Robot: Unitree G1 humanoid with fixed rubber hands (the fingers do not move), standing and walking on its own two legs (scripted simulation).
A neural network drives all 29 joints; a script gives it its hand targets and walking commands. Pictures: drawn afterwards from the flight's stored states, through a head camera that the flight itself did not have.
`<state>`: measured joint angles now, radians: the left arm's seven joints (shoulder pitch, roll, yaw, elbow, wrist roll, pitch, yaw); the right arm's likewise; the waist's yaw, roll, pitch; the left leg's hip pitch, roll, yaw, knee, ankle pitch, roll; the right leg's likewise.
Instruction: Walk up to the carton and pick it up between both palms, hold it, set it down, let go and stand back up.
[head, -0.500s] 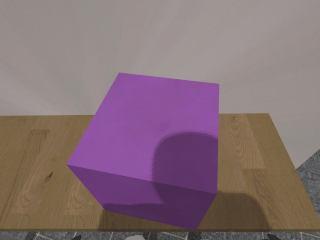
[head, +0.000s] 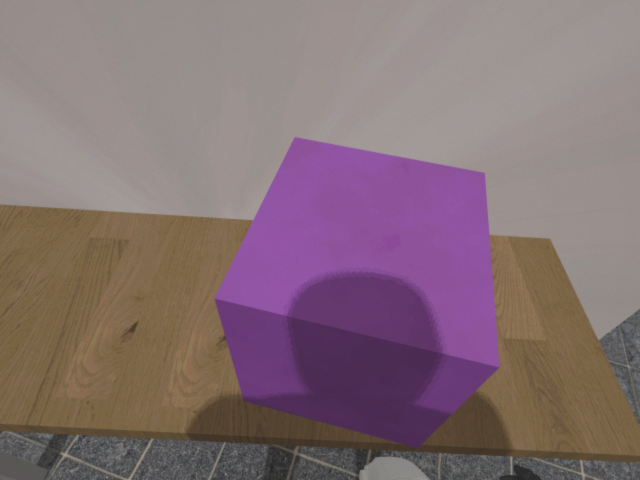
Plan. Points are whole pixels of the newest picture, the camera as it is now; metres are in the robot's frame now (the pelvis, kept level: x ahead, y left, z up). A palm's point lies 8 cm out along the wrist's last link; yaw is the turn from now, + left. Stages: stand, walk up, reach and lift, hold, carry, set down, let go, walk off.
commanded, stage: stand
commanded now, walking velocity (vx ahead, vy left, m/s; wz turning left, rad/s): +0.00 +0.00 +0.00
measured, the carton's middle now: (356, 294) +0.29 -0.02 +0.10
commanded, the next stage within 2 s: none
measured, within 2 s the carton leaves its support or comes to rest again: neither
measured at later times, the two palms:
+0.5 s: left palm out of the picture +0.02 +0.30 -0.11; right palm out of the picture +0.12 -0.23 -0.11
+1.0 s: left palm out of the picture +0.08 +0.29 -0.09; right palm out of the picture +0.09 -0.24 -0.12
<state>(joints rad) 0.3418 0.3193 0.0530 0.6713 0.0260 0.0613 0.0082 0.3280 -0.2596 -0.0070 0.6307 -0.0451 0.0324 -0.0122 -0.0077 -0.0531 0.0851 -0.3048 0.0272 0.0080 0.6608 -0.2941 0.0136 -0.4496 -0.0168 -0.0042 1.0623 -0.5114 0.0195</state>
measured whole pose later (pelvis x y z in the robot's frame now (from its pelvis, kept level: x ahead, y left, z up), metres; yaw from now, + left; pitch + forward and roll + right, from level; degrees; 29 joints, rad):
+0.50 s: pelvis -0.01 +0.02 -0.01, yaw +3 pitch -3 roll -1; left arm 0.37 0.29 0.02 0.67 0.04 0.03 0.01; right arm 0.29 -0.28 -0.04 0.62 -0.04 0.06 0.02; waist 0.05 0.03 0.09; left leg -0.36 0.04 -0.02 0.74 -0.40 -0.01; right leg -0.32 -0.09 -0.09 0.71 -0.33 0.01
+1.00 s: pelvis +0.00 +0.02 -0.01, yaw +0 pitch -4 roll +0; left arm 0.34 0.26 0.02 0.66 0.04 0.02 0.01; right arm 0.32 -0.29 -0.03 0.64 -0.04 0.07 -0.01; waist 0.01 0.07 0.07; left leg -0.44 0.00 -0.04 1.06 -0.61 -0.01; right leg -0.32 -0.03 -0.07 0.71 -0.33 -0.04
